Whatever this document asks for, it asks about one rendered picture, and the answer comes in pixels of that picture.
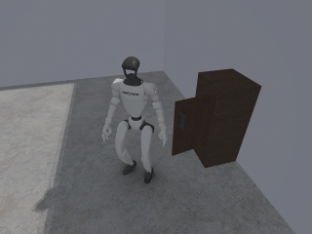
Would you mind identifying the right robot shin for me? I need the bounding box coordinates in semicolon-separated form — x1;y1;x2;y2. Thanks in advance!
117;153;134;166

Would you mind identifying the right robot forearm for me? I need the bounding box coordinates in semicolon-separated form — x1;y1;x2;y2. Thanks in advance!
105;99;118;125

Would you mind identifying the left robot forearm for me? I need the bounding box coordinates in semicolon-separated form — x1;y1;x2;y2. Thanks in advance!
156;101;167;131

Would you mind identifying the right robot hand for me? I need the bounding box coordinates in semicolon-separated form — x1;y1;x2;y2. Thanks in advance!
101;124;113;142

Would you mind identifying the cupboard door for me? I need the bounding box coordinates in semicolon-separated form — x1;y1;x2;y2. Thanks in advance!
172;93;217;156

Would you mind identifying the left robot foot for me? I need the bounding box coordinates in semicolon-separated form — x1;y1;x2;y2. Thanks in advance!
144;168;154;184

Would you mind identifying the right robot upper arm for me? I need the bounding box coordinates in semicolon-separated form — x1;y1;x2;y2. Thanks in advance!
111;78;123;106

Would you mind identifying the left robot upper arm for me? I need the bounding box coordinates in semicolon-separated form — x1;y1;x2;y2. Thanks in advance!
143;83;161;109

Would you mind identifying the left robot hand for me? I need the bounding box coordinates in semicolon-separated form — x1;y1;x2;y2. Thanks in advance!
158;129;168;147

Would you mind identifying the handle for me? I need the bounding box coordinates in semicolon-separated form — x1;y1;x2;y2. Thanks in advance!
178;112;185;130

